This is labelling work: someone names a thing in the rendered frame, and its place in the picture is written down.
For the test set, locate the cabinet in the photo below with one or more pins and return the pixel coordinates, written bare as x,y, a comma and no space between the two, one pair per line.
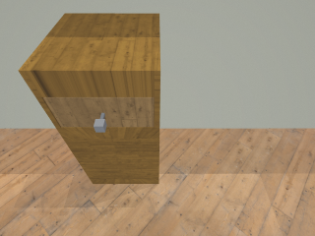
103,55

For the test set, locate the drawer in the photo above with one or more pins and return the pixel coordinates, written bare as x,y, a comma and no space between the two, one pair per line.
119,111

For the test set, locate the handle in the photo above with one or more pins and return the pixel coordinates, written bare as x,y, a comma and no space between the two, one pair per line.
100,124

